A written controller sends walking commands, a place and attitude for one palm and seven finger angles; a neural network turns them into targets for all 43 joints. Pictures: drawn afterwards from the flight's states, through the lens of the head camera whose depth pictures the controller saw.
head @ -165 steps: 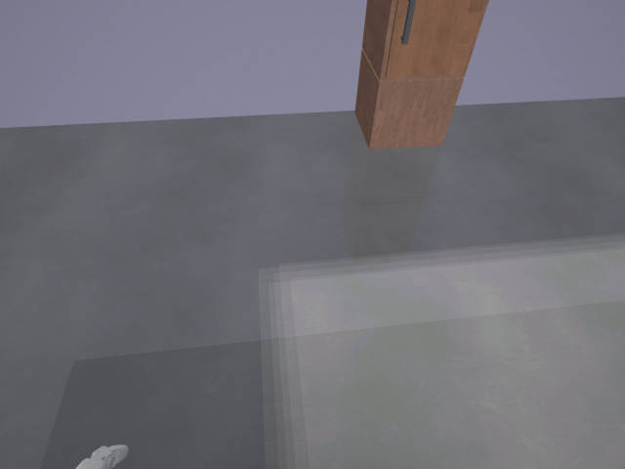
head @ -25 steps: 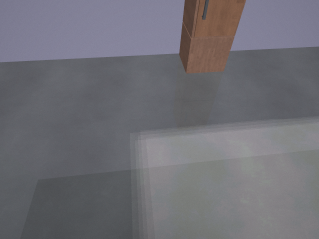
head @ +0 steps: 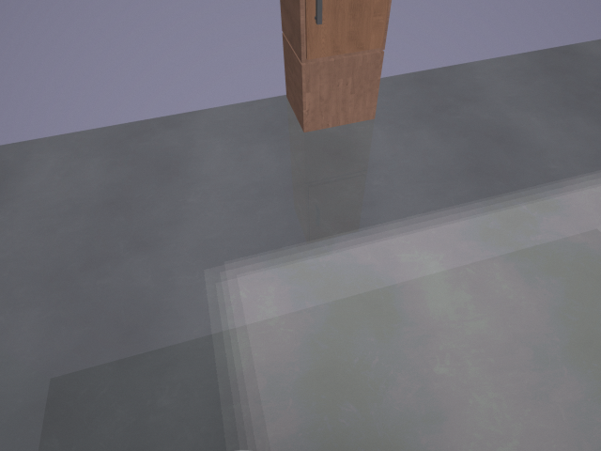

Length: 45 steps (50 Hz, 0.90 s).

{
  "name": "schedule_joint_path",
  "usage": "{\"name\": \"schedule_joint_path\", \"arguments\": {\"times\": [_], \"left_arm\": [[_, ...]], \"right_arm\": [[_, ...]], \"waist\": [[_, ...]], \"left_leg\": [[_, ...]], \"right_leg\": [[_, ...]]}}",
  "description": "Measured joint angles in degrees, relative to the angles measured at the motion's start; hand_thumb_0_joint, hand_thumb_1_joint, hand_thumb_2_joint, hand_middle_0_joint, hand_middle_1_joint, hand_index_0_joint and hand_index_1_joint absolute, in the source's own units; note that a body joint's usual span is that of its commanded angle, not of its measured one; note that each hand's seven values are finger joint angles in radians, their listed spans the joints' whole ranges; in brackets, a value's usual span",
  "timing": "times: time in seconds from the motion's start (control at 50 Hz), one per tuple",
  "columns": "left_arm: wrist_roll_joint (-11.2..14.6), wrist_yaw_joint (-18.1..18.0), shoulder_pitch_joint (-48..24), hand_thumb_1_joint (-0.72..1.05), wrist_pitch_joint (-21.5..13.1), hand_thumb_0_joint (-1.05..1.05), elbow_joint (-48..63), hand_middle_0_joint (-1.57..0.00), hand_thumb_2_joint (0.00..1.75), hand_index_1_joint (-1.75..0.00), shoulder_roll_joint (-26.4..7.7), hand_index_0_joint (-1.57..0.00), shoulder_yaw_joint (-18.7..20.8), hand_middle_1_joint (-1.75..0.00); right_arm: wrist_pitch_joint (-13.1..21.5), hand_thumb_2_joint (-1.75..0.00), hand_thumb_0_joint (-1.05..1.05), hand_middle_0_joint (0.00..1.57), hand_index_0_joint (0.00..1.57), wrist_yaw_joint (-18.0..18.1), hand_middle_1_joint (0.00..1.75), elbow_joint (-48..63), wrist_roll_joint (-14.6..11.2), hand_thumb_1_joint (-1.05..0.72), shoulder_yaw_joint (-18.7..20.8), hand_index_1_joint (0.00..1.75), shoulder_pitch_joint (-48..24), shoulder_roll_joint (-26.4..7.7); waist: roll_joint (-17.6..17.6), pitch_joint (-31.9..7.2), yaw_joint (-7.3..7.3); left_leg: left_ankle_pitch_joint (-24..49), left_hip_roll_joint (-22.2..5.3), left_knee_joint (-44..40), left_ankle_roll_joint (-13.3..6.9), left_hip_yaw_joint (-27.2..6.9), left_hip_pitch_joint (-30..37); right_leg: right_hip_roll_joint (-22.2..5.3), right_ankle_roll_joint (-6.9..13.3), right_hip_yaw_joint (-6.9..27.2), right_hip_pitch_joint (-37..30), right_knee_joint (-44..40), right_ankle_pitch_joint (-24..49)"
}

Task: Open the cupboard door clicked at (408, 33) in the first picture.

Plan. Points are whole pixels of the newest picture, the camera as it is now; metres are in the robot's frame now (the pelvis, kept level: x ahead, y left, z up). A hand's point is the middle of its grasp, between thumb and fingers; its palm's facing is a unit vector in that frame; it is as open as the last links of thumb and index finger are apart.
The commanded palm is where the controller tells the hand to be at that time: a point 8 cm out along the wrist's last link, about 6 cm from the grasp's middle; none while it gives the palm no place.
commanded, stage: walk to a spot facing it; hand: left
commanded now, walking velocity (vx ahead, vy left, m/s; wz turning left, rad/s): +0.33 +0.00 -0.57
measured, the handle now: (317, 0) +1.76 +0.09 -0.08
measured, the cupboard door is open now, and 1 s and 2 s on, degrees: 0 0 0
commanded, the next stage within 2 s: none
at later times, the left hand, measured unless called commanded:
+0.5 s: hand (176, 398) +0.22 +0.25 -0.18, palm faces -0.17 -0.97 -0.19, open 7.3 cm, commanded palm none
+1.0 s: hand (302, 224) +0.60 +0.06 -0.16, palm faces -0.54 -0.83 -0.14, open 7.4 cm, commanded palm none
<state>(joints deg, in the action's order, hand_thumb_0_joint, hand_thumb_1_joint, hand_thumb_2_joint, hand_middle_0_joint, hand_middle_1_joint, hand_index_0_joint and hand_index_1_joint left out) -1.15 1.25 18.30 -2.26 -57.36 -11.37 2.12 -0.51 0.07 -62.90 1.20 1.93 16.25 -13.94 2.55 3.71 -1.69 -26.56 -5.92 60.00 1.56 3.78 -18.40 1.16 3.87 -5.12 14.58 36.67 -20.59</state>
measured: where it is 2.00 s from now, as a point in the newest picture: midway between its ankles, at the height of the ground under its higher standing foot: (380, 294)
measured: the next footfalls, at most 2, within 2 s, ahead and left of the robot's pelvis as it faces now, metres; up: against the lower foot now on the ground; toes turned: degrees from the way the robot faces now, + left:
left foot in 0.42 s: +0.34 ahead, +0.12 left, +0.00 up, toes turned -6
right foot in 1.02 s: +0.49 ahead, -0.16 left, +0.00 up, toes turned -36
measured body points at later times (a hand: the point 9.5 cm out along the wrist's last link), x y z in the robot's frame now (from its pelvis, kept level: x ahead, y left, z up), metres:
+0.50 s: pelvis +0.21 +0.05 +0.00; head +0.24 +0.07 +0.45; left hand +0.23 +0.30 -0.17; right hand +0.29 -0.20 -0.12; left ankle +0.30 +0.12 -0.72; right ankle +0.04 -0.05 -0.64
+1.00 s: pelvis +0.41 -0.01 +0.00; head +0.44 -0.03 +0.45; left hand +0.62 +0.10 -0.14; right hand +0.18 -0.11 -0.13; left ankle +0.30 +0.12 -0.72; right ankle +0.45 -0.15 -0.71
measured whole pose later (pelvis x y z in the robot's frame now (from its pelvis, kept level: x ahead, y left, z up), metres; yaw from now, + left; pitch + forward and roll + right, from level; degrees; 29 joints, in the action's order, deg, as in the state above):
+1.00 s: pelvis +0.41 -0.01 +0.00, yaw -27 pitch +0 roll -1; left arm -2.2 1.9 3.9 0.0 -56.4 -8.7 2.2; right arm 3.9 1.2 -67.1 1.9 1.0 31.6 -6.3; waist 0.2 4.1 5.6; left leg -26.3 -5.0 22.9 1.8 20.5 5.2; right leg -2.2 3.3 -9.1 26.0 35.9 -13.3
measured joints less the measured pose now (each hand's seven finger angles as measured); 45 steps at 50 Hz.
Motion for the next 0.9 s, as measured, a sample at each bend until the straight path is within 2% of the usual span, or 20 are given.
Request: {"name": "schedule_joint_path", "arguments": {"times": [0.04,0.08,0.22,0.32,0.36,0.4,0.42,0.44,0.48,0.5,0.52,0.56,0.64,0.72,0.8,0.9], "left_arm": [[0.0,-0.5,1.7,0.91,-0.4,0.00,-0.2,-0.20,0.90,-0.30,0.7,-0.20,-0.1,-0.30],[-0.2,-0.7,3.4,0.91,-0.5,0.00,-1.0,-0.20,0.90,-0.30,1.5,-0.20,-0.4,-0.30],[-0.4,-0.9,6.8,0.91,-0.9,0.00,-3.2,-0.20,0.90,-0.30,3.3,-0.20,-0.9,-0.30],[-0.7,-1.8,7.1,0.91,-1.3,0.00,-3.0,-0.20,0.90,-0.30,2.8,-0.20,-0.5,-0.30],[-0.8,-2.0,7.1,0.91,-1.2,0.00,-2.9,-0.20,0.90,-0.30,2.3,-0.20,-0.2,-0.30],[-0.6,-2.1,7.4,0.91,-1.1,0.00,-2.9,-0.20,0.90,-0.30,1.6,-0.20,0.2,-0.30],[-0.4,-2.0,7.5,0.91,-0.9,0.00,-3.1,-0.20,0.90,-0.30,1.3,-0.20,0.5,-0.30],[0.0,-1.8,6.7,0.91,-0.4,0.00,-3.6,-0.20,0.90,-0.30,0.8,-0.20,0.8,-0.30],[0.1,-1.7,4.9,0.91,0.5,0.00,-3.8,-0.20,0.90,-0.30,-0.3,-0.20,1.4,-0.30],[-0.1,-1.5,4.0,0.91,0.8,0.00,-3.7,-0.20,0.90,-0.30,-0.8,-0.20,1.7,-0.30],[-0.3,-1.2,3.0,0.91,1.1,0.01,-3.4,-0.20,0.90,-0.30,-1.3,-0.20,2.0,-0.30],[-0.8,-0.5,0.5,0.91,1.6,0.01,-2.1,-0.20,0.90,-0.30,-2.2,-0.20,2.5,-0.30],[-1.1,-0.1,-3.6,0.92,2.2,0.00,1.0,-0.19,0.90,-0.30,-2.8,-0.19,3.1,-0.30],[-1.3,0.3,-6.7,0.92,3.0,0.00,2.3,-0.19,0.90,-0.30,-2.4,-0.19,3.2,-0.30],[-1.4,0.6,-9.2,0.92,3.6,0.00,2.1,-0.19,0.90,-0.30,-1.3,-0.19,2.6,-0.30],[-1.2,0.8,-12.2,0.92,3.7,0.00,1.0,-0.19,0.90,-0.30,0.6,-0.19,1.4,-0.30]], "right_arm": [[0.1,-0.90,0.01,0.20,0.20,-0.2,0.30,0.5,0.1,-0.90,0.3,0.30,-1.3,0.3],[0.5,-0.90,0.01,0.20,0.20,-0.4,0.30,2.0,0.2,-0.91,0.6,0.30,-3.2,0.5],[1.4,-0.90,0.01,0.20,0.19,-1.0,0.30,7.4,0.1,-0.91,1.4,0.30,-9.1,1.7],[1.5,-0.90,0.01,0.20,0.19,-1.4,0.30,8.6,0.0,-0.91,1.0,0.30,-11.5,2.8],[1.8,-0.90,0.01,0.20,0.19,-1.4,0.30,9.1,-0.1,-0.91,0.7,0.30,-12.2,3.3],[2.9,-0.90,0.01,0.20,0.19,-1.2,0.30,9.7,-0.1,-0.91,0.1,0.30,-12.4,3.9],[3.7,-0.90,0.01,0.20,0.20,-0.9,0.30,9.9,0.1,-0.90,-0.1,0.30,-12.4,4.1],[4.4,-0.90,0.01,0.20,0.20,-0.6,0.30,10.0,0.3,-0.90,-0.3,0.30,-12.4,4.6],[4.9,-0.90,0.01,0.20,0.20,-0.4,0.30,9.9,0.4,-0.90,-0.9,0.30,-11.4,5.3],[4.9,-0.90,0.01,0.20,0.20,-0.3,0.30,9.6,0.4,-0.90,-1.0,0.30,-10.4,5.5],[4.9,-0.90,0.01,0.20,0.20,0.0,0.30,9.2,0.3,-0.90,-1.0,0.30,-9.2,5.7],[5.1,-0.90,0.00,0.20,0.20,0.4,0.30,8.0,0.4,-0.90,-0.9,0.30,-6.3,5.8],[5.2,-0.90,0.00,0.20,0.20,1.5,0.30,4.7,0.1,-0.93,0.3,0.30,-0.6,4.6],[5.0,-0.90,0.00,0.20,0.20,1.6,0.30,1.7,0.0,-0.93,0.7,0.30,4.6,3.7],[5.1,-0.90,0.01,0.20,0.19,1.6,0.30,-0.5,0.1,-0.92,0.5,0.30,8.7,4.1],[5.1,-0.90,0.01,0.20,0.19,1.4,0.30,-2.3,0.7,-0.91,-0.3,0.30,12.4,5.9]], "waist": [[-0.8,-0.2,-0.57],[-1.5,-0.5,-0.50],[-1.5,-1.6,-0.07],[-1.8,-1.7,-1.54],[-2.4,-1.5,-2.25],[-3.1,-1.5,-2.29],[-3.3,-1.5,-1.86],[-4.1,-1.0,-1.53],[-5.1,-0.5,-1.37],[-5.4,-0.7,-1.07],[-5.4,-0.9,-0.61],[-5.3,-1.1,0.16],[-5.1,-1.9,1.07],[-4.9,-2.5,2.17],[-4.6,-2.1,3.62],[-4.0,-0.7,5.92]], "left_leg": [[3.2,0.3,4.5,0.2,0.0,-4.8],[6.3,0.1,5.0,0.9,0.1,-9.0],[16.1,-1.0,-0.8,2.4,-1.6,-17.9],[16.8,-0.4,-11.0,1.9,-0.7,-16.7],[15.5,0.6,-16.9,1.1,0.0,-13.9],[16.3,2.1,-24.1,0.0,0.9,-9.2],[18.5,2.4,-25.6,-1.5,1.4,-7.5],[17.3,2.5,-23.3,-2.8,2.3,-7.5],[12.9,2.1,-21.2,-4.2,4.6,-5.3],[11.7,1.9,-22.1,-4.4,5.6,-3.6],[11.4,1.8,-23.6,-4.3,6.3,-1.7],[11.8,1.9,-27.2,-4.4,7.3,1.7],[12.2,2.8,-33.6,-4.9,9.7,7.3],[11.4,3.8,-37.8,-5.0,11.8,11.9],[9.7,4.2,-40.4,-4.4,13.4,16.0],[6.4,3.6,-41.5,-2.7,15.1,20.7]], "right_leg": [[0.7,0.1,1.5,-2.5,-3.8,0.9],[1.2,0.3,3.3,-4.8,-7.8,2.4],[2.1,-0.4,8.0,-11.4,-16.3,3.4],[1.9,-1.6,10.2,-15.4,-17.7,0.5],[1.5,-2.3,11.2,-16.6,-16.8,-1.7],[1.0,-3.0,12.4,-16.5,-12.5,-5.3],[1.0,-3.0,12.5,-14.9,-6.9,-7.4],[0.8,-2.8,12.2,-11.5,2.7,-8.9],[0.8,-2.2,10.8,-3.7,21.7,-8.9],[0.3,-2.2,9.3,0.0,28.1,-7.1],[-0.4,-2.3,7.5,3.3,32.4,-5.0],[-2.1,-2.6,4.7,8.9,35.8,-1.2],[-4.8,-3.5,3.7,17.3,34.3,5.8],[-6.8,-4.5,4.3,21.7,30.6,11.4],[-8.0,-5.0,3.3,21.9,22.4,14.0],[-7.2,-3.7,0.0,18.0,9.5,11.7]]}}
